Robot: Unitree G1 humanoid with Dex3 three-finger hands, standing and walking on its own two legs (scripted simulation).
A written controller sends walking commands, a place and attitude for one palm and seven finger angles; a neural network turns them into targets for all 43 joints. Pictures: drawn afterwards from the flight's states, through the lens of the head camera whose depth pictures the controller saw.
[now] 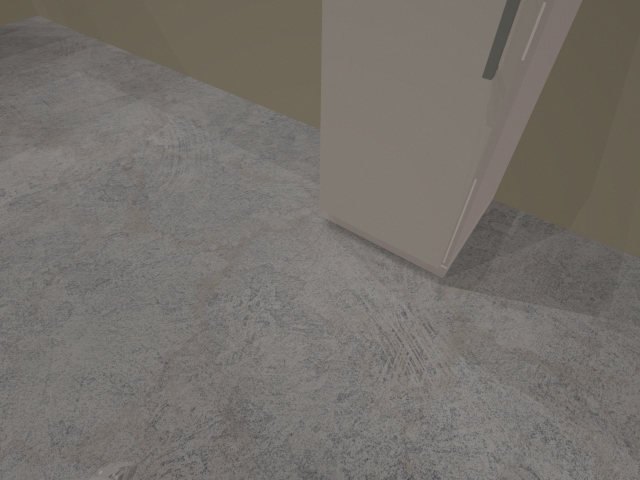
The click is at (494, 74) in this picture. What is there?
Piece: fridge door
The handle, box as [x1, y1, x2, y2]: [482, 0, 520, 79]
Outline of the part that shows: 520,0 507,0 482,77 491,79 494,75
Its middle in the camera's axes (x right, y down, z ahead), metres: +0.41 -0.48 +0.82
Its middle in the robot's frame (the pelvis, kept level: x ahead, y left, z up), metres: +0.98 -0.35 +0.21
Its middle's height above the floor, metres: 0.98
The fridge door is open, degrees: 0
